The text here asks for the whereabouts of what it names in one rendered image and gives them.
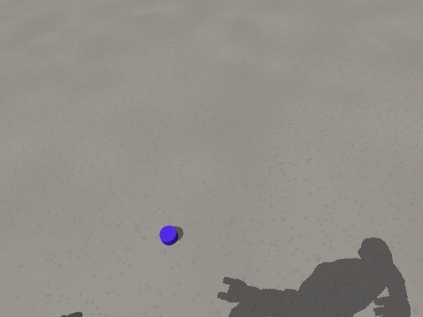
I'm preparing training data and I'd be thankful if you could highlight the tin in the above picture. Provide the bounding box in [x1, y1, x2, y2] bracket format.
[159, 225, 178, 246]

